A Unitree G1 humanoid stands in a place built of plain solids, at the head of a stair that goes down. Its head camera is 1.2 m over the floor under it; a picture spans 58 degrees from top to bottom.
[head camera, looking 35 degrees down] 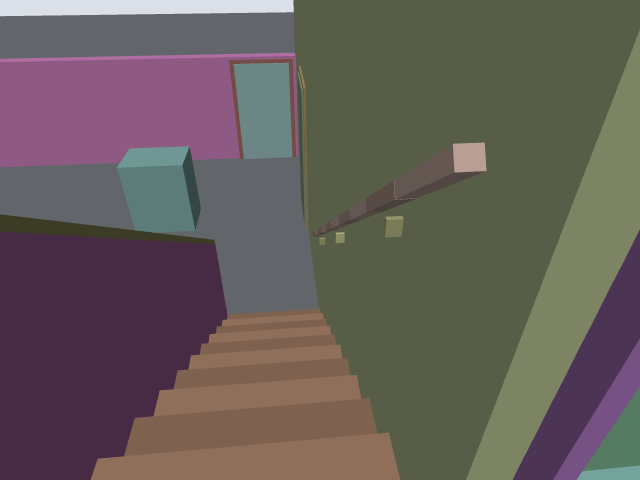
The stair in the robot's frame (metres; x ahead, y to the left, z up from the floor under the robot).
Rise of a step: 0.20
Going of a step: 0.28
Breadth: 0.98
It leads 5 degrees to the left of straight ahead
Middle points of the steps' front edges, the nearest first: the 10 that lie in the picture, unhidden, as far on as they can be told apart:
0.80 0.25 -0.20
1.08 0.27 -0.40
1.35 0.30 -0.61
1.63 0.32 -0.81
1.91 0.35 -1.01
2.19 0.38 -1.22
2.47 0.40 -1.42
2.74 0.43 -1.62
3.02 0.46 -1.83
3.30 0.48 -2.03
